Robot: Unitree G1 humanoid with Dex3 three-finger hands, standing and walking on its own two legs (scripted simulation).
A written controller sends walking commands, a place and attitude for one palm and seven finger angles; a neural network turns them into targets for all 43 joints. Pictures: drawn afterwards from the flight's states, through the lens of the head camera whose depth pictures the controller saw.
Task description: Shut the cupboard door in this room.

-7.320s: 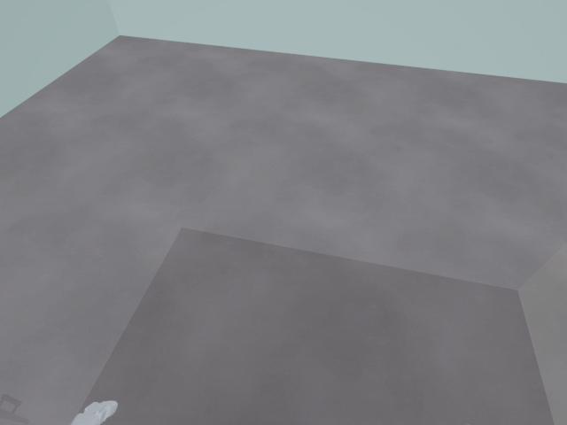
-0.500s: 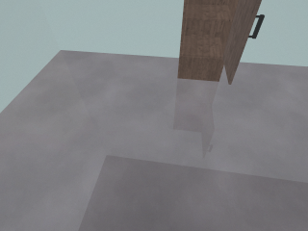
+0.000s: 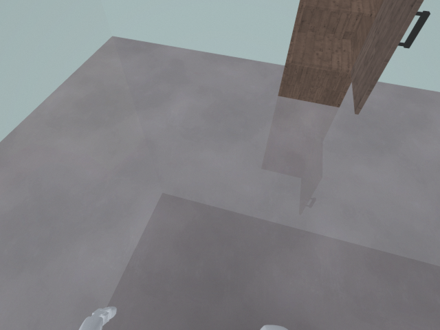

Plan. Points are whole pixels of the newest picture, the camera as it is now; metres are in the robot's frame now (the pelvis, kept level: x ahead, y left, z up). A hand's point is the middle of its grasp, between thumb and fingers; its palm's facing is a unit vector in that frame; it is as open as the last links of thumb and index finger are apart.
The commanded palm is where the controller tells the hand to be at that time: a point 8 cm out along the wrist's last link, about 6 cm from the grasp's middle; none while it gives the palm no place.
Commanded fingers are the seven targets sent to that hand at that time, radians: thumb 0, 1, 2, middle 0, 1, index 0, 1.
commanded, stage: turn or walk to find it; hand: left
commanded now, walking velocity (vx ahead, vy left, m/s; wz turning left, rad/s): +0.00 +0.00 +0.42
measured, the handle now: (410, 29) +1.18 -0.75 -0.05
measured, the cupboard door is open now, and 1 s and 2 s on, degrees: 93 93 93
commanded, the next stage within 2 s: stand and wait in 0.10 s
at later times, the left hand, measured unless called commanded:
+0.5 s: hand out of the picture -0.05 +0.12 -0.16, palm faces +0.20 -0.95 -0.24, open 7.4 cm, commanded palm none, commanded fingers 0.00 0.90 0.90 -0.20 -0.30 -0.20 -0.30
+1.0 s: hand out of the picture -0.08 +0.13 -0.18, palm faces +0.19 -0.97 -0.17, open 7.4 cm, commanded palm none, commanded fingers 0.00 0.90 0.90 -0.20 -0.30 -0.20 -0.30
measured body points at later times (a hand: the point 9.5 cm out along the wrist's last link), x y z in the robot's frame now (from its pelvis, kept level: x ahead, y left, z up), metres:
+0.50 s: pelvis -0.02 -0.06 +0.00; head +0.01 -0.07 +0.45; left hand -0.06 +0.17 -0.14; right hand +0.08 -0.30 -0.16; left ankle -0.08 +0.09 -0.71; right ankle -0.02 -0.13 -0.74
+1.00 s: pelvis -0.05 -0.03 +0.00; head -0.04 -0.03 +0.45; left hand -0.09 +0.18 -0.16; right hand +0.03 -0.26 -0.15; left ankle -0.08 +0.07 -0.74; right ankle -0.02 -0.15 -0.74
